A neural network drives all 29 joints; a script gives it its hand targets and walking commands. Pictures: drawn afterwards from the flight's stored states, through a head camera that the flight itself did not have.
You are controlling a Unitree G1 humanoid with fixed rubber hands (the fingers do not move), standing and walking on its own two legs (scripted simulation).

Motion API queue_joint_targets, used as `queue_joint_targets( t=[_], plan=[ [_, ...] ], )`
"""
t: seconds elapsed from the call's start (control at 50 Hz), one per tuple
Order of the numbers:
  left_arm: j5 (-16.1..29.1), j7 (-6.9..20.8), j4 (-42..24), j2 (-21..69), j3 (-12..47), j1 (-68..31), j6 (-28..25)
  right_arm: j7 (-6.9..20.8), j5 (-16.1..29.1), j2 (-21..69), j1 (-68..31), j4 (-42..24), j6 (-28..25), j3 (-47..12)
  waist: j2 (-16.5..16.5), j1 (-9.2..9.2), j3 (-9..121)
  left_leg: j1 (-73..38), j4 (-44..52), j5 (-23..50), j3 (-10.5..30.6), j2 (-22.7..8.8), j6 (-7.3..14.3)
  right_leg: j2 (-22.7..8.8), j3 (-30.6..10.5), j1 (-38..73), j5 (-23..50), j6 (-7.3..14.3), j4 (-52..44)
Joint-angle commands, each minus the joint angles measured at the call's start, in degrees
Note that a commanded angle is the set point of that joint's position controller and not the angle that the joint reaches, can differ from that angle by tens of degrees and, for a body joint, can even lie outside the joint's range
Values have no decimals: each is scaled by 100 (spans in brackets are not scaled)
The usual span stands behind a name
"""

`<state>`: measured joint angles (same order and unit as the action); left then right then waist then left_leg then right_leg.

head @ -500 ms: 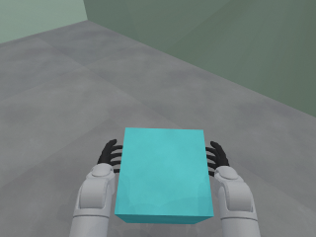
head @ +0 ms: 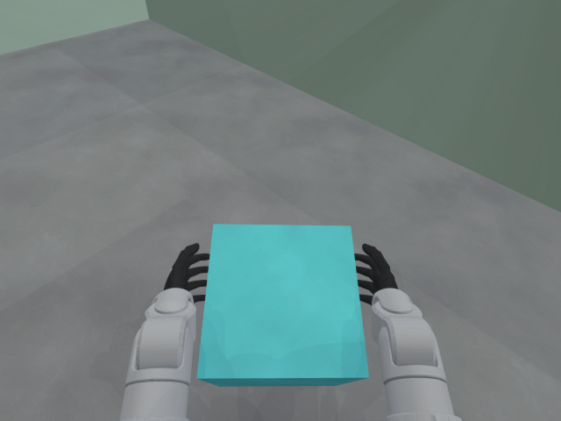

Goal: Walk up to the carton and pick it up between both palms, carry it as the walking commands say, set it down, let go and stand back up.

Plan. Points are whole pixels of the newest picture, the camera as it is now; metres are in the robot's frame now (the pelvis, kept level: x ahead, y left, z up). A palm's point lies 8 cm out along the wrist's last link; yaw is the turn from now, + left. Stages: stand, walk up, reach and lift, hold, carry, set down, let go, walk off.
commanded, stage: hold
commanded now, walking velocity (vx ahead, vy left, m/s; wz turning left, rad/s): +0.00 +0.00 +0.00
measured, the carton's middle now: (279, 312) +0.30 +0.02 -0.04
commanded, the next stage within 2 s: set down in 0.12 s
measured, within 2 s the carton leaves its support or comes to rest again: neither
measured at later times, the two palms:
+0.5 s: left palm (189, 283) +0.31 +0.16 +0.01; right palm (380, 294) +0.31 -0.13 +0.02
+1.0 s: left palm (201, 305) +0.32 +0.16 -0.09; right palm (363, 311) +0.33 -0.13 -0.08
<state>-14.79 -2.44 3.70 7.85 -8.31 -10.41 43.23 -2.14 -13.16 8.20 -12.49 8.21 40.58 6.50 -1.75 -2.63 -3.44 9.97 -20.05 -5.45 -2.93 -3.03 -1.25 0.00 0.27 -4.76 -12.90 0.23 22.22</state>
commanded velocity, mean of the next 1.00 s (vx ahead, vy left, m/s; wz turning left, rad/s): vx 0.00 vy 0.00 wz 0.00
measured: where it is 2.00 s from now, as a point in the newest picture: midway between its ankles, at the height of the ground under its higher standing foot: outside the picture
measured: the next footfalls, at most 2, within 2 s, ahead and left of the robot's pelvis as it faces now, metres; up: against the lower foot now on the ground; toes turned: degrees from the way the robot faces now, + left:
none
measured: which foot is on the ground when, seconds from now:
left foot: down 0.00-1.00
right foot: down 0.00-1.00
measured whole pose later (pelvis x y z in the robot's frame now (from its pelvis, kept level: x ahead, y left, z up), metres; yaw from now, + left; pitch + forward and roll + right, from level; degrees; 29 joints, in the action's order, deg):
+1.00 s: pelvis -0.02 +0.00 -0.04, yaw -2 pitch +18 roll +0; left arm -21.7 -0.5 23.7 12.5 -26.2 -26.4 19.0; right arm -0.6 -20.2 12.8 -28.8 28.7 16.7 24.3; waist -1.7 -2.5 0.7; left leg 46.9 -39.1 -10.3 3.5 -0.1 -1.6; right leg 3.1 -4.3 -43.0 -17.3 -0.2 42.3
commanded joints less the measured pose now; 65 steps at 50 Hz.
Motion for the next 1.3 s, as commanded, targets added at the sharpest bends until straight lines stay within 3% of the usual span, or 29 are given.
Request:
queue_joint_targets(
  t=[0.0,0.1,0.12,0.26,0.4,0.48,0.66,0.82,0.94,1.28],
  plan=[
    [1312,1392,-306,4756,2892,-2546,-196,1385,1247,4973,-2351,-167,-231,-2799,238,-59,1652,-1799,-38,698,554,771,156,484,-552,-708,673,135,-627],
    [1375,1536,84,5011,2793,-3046,-125,1484,1119,5161,-2856,306,-222,-2484,186,68,1399,-1671,4,113,575,773,114,481,-472,-856,69,153,-744],
    [1360,1673,383,5447,2746,-3263,-67,1564,1056,5497,-3079,440,-168,-2390,108,278,1487,-1993,-18,-63,515,836,148,456,-555,-871,-35,130,-756],
    [791,1744,1680,5554,1713,-3805,-330,1845,640,5480,-3849,1805,-441,-1387,265,-58,1129,-1543,-5,-651,576,745,101,431,-485,-1151,-726,219,-619],
    [493,1665,2252,5531,1177,-3878,-763,1864,266,5046,-4047,2316,-881,-775,305,2,1252,-1366,-200,-178,578,696,17,495,-461,-1431,-344,243,-356],
    [406,1606,2267,5528,1174,-3735,-1131,1796,167,4981,-3903,2294,-1184,-785,263,44,1651,-1225,-414,421,571,711,1,561,-438,-1470,203,212,-140],
    [276,1523,2250,5422,1318,-3538,-2009,1676,112,5047,-3683,2345,-1978,-1106,178,-71,2692,-616,-991,1365,542,814,82,675,-465,-1999,1069,121,448],
    [178,1585,2356,5280,1366,-3912,-2466,1606,4,5159,-3857,2515,-2410,-1150,144,22,3207,334,-1522,957,479,897,126,708,-440,-2828,806,38,945],
    [97,1642,2472,5255,1353,-4258,-2614,1630,4,5280,-4215,2563,-2537,-1237,81,-35,3732,1061,-2006,731,419,925,143,738,-390,-3471,622,-29,1436],
    [312,1703,2543,5643,1758,-5178,-2512,1849,147,5504,-5083,2794,-2448,-1372,108,-22,5236,2483,-3302,316,303,974,45,890,-122,-5435,69,-82,2875]
  ],
)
